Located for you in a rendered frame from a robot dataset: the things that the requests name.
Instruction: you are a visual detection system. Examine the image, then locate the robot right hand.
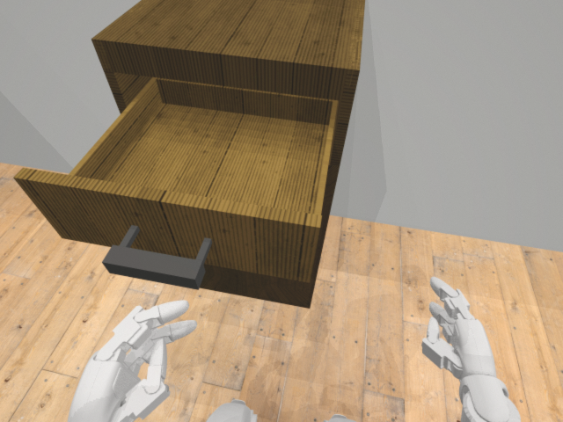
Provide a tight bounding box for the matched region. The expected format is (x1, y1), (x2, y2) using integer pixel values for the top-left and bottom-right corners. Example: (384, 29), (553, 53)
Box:
(422, 277), (497, 382)

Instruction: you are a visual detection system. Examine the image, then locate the robot right forearm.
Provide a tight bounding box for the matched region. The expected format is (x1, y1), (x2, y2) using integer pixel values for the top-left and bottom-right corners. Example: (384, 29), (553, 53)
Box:
(459, 375), (521, 422)

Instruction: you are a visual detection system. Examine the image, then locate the cabinet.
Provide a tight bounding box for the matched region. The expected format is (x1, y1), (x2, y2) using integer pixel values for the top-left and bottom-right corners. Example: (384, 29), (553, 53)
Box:
(91, 0), (365, 309)

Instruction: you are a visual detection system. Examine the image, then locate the robot left hand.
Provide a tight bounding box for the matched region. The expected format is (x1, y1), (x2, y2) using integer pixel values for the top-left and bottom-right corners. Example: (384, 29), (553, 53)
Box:
(68, 300), (197, 422)

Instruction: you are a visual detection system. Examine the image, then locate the left robot thigh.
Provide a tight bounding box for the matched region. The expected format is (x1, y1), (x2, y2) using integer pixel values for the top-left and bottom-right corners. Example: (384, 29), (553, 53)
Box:
(206, 403), (257, 422)

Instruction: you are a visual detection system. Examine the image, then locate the drawer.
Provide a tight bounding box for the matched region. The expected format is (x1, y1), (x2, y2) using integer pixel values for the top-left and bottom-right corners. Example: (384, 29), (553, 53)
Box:
(13, 77), (338, 283)

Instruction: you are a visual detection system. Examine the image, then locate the handle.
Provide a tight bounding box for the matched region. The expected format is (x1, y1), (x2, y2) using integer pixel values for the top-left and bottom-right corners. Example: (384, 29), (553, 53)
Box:
(102, 225), (212, 290)

